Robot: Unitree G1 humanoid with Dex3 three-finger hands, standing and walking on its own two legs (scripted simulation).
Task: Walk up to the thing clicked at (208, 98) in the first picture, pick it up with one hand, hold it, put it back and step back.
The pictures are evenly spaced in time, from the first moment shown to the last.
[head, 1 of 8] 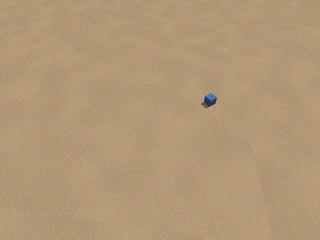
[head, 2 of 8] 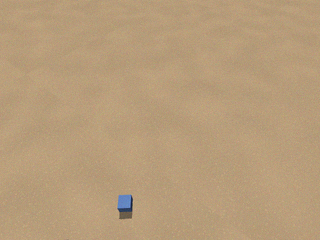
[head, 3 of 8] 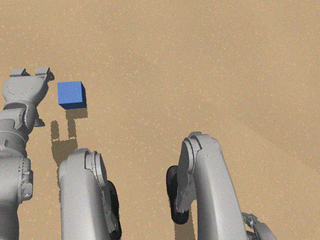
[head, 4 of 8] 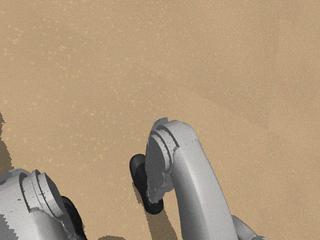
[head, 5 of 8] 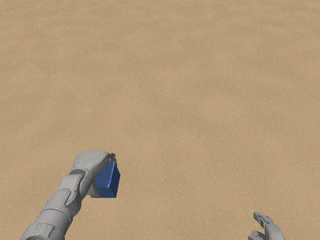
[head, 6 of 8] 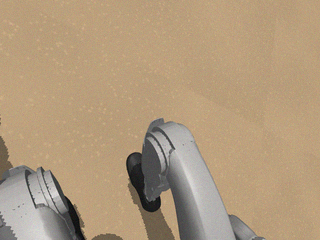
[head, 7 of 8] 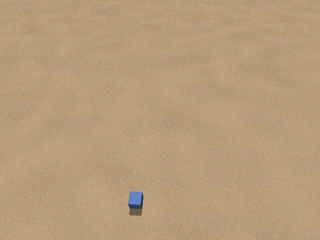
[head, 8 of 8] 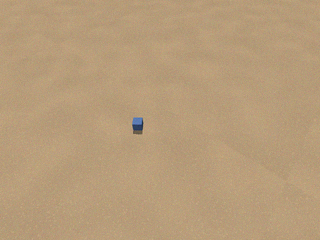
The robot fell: no
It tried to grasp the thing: yes
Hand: left
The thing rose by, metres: 0.66
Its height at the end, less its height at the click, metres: +0.00
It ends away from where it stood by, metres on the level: 0.01
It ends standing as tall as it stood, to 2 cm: yes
